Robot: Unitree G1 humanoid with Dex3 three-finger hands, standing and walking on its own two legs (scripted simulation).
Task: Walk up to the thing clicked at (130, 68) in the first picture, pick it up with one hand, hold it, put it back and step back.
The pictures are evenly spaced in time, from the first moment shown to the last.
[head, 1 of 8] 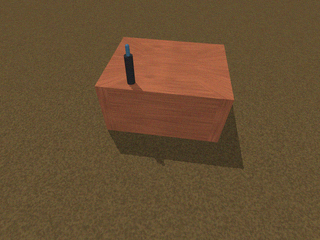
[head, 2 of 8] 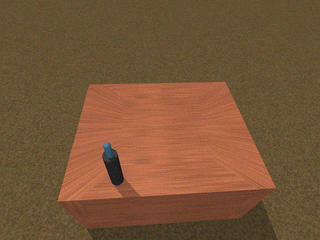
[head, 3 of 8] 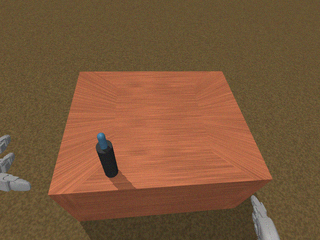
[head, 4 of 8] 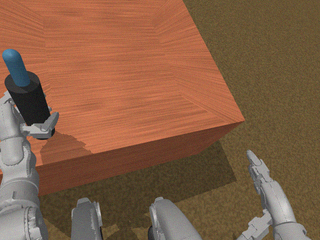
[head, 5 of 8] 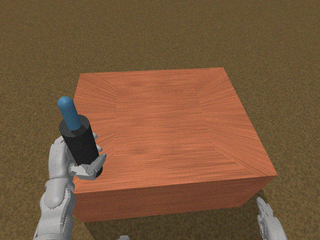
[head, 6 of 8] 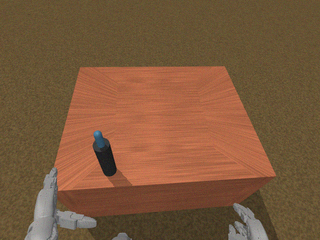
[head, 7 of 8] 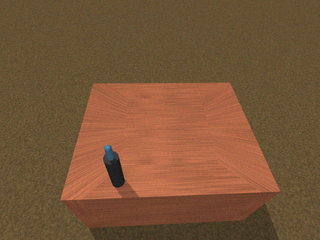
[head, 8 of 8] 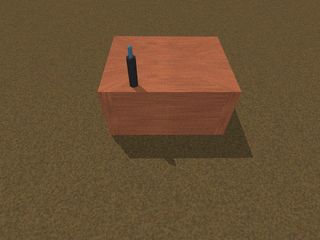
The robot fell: no
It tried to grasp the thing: yes
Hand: left
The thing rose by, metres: 0.26
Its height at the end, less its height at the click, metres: +0.00
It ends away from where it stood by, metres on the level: 0.01
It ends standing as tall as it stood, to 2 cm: yes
